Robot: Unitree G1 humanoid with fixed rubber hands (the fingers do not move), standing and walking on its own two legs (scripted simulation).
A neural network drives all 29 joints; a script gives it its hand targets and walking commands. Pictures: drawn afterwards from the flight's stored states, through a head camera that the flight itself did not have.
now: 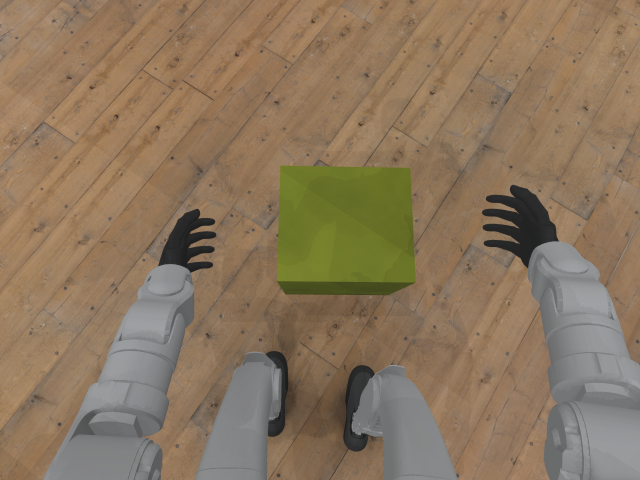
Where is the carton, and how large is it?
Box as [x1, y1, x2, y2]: [277, 166, 415, 294]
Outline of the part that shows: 280,166 277,281 285,293 389,294 415,282 409,168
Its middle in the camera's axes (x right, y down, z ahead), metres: +0.05 -0.02 +0.95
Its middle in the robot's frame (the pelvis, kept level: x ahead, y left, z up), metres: +0.51 -0.03 -0.54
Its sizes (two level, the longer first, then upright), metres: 0.284 0.252 0.285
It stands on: the floor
